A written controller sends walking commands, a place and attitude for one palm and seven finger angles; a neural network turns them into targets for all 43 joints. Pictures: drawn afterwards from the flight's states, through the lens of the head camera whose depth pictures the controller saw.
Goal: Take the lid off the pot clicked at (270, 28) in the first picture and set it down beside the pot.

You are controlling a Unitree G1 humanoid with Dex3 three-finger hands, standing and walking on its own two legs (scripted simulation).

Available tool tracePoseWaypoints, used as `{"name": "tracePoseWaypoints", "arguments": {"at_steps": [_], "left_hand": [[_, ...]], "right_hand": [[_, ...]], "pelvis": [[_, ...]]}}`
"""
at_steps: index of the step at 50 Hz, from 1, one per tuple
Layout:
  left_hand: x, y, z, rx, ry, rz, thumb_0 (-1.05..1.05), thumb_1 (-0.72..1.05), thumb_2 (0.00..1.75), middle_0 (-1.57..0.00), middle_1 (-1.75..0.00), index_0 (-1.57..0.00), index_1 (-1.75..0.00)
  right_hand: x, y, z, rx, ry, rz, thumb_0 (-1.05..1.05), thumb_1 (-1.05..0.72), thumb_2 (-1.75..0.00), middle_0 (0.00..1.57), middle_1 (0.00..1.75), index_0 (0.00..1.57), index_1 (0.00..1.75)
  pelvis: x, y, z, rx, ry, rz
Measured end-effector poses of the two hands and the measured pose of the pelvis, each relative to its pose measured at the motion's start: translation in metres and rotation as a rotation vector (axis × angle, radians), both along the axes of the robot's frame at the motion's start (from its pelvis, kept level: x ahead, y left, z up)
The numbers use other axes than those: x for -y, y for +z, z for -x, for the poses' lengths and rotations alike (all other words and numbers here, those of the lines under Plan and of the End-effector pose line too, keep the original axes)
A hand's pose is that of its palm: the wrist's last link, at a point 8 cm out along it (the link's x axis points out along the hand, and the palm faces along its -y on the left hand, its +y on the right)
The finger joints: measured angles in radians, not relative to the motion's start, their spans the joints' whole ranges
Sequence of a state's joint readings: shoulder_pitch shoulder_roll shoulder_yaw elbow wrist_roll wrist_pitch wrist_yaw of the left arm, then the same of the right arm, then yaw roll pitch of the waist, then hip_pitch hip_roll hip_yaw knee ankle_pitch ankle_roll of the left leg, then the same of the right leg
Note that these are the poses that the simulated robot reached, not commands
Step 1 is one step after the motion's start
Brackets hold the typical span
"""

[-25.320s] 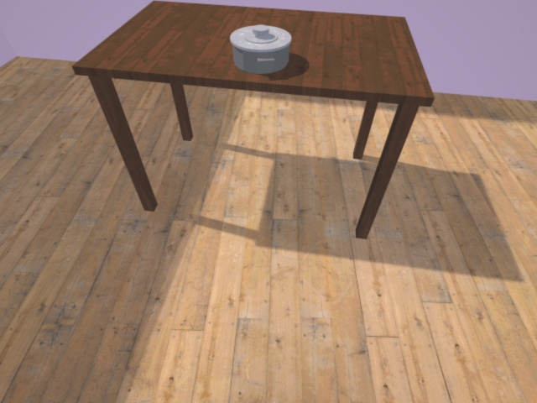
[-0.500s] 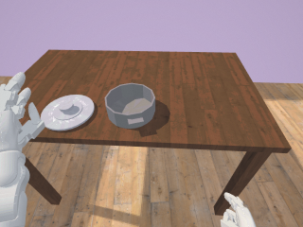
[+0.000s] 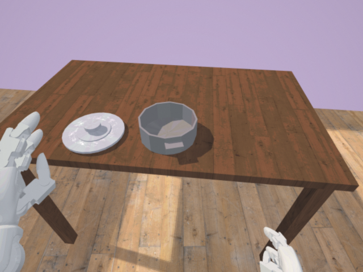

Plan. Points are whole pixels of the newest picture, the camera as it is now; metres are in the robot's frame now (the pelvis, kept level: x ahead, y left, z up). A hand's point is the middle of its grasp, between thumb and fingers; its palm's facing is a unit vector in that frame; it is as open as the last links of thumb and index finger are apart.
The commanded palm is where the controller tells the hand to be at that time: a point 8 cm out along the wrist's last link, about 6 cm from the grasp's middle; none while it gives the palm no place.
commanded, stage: draw the hand back to the body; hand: left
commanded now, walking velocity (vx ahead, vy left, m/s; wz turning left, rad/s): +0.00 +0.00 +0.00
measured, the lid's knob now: (92, 125) +0.52 +0.38 +0.01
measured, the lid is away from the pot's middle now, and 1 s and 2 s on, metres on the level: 0.25 0.25 0.25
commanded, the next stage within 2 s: step back with the hand held close in 0.06 s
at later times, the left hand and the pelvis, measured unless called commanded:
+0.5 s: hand (54, 187) +0.18 +0.25 +0.17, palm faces +0.26 -0.84 -0.47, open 7.4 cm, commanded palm +0.12 +0.30 +0.19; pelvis -0.02 +0.02 +0.00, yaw -2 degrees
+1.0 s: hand (12, 226) +0.11 +0.25 +0.19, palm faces +0.39 -0.82 -0.41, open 7.4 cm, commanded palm +0.05 +0.31 +0.19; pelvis -0.08 +0.03 -0.02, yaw +0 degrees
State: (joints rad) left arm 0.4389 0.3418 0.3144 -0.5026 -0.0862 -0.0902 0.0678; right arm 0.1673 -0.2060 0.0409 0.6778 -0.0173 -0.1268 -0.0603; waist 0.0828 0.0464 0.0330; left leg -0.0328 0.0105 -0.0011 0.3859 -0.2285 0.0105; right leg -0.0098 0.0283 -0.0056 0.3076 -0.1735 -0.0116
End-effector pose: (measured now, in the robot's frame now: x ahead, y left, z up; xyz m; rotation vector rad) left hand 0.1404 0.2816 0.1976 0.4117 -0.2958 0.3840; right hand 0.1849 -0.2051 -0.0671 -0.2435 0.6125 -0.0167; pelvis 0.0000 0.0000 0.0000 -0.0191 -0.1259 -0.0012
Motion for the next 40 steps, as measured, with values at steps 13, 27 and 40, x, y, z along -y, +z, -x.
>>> {"name": "tracePoseWaypoints", "arguments": {"at_steps": [13,27,40], "left_hand": [[-0.009,0.012,-0.002,0.046,0.012,-0.077,0.01,0.89,0.9,-0.21,-0.3,-0.21,-0.3],[-0.012,-0.007,-0.005,-0.072,-0.153,-0.158,0.01,0.89,0.9,-0.21,-0.3,-0.21,-0.3],[-0.021,-0.003,0.049,0.055,-0.063,-0.188,0.01,0.89,0.9,-0.21,-0.3,-0.21,-0.3]], "right_hand": [[-0.004,0.0,0.003,-0.015,-0.002,-0.005,0.01,-0.9,-0.9,0.2,0.3,0.2,0.3],[0.024,0.003,0.05,-0.094,-0.2,0.067,0.01,-0.9,-0.9,0.2,0.3,0.2,0.3],[0.005,-0.016,0.092,-0.057,-0.159,0.03,0.01,-0.9,-0.9,0.2,0.3,0.2,0.3]], "pelvis": [[-0.004,-0.001,0.003,-0.036,-0.006,0.009],[-0.027,-0.006,0.021,-0.109,-0.036,-0.006],[-0.028,-0.022,0.06,-0.092,-0.015,0.001]]}}
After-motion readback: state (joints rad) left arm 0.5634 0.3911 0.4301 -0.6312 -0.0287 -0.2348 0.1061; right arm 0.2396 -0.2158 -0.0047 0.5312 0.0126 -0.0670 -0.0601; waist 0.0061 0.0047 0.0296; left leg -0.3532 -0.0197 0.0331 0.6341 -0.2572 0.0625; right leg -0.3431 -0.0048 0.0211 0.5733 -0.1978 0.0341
